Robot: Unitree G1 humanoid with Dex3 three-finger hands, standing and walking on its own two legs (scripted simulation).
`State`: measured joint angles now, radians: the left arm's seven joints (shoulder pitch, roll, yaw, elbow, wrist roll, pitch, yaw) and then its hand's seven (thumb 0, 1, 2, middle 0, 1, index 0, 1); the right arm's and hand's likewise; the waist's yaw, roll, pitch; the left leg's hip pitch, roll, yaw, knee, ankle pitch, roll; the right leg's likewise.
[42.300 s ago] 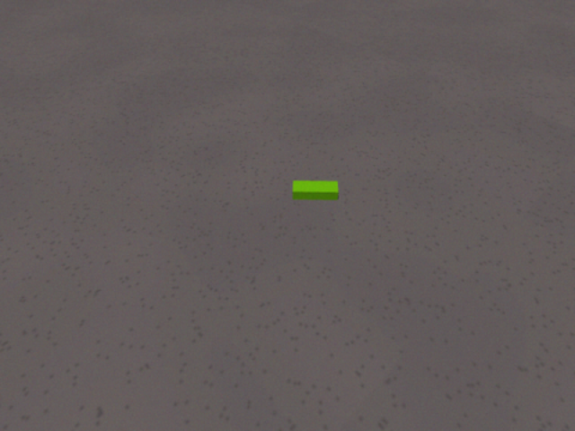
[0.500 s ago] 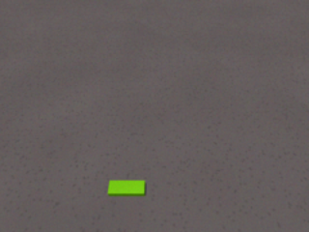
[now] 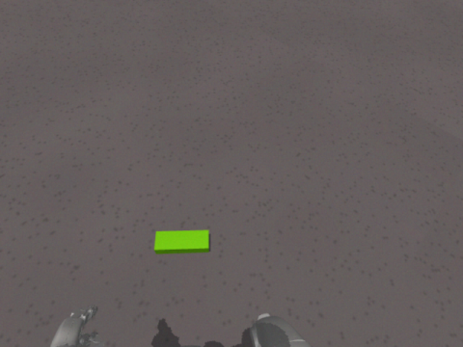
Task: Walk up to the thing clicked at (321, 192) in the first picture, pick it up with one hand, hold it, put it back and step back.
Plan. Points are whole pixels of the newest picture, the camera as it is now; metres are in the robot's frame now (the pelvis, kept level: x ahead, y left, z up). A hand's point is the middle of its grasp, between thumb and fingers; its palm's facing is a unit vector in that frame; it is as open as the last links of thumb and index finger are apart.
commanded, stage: step back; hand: left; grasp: from above
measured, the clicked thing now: (182, 241) +0.55 +0.20 -0.74
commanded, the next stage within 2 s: none
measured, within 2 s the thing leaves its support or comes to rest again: neither
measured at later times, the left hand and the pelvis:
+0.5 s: hand out of the picture +0.03 +0.23 -0.13, palm faces -0.06 -0.91 -0.41, open 7.4 cm; pelvis -0.11 -0.02 +0.00, yaw -3 degrees
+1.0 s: hand out of the picture -0.18 +0.24 -0.16, palm faces -0.09 -0.91 -0.40, open 7.4 cm; pelvis -0.27 -0.04 -0.02, yaw -6 degrees
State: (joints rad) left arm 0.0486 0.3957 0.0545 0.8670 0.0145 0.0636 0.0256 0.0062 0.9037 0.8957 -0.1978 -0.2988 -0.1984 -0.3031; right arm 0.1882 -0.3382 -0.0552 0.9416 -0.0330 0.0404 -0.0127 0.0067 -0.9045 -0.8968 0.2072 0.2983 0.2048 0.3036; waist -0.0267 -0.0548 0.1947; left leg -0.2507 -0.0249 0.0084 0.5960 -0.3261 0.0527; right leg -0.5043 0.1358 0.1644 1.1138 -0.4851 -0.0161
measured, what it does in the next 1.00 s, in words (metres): walks backwards: right foot, then left foot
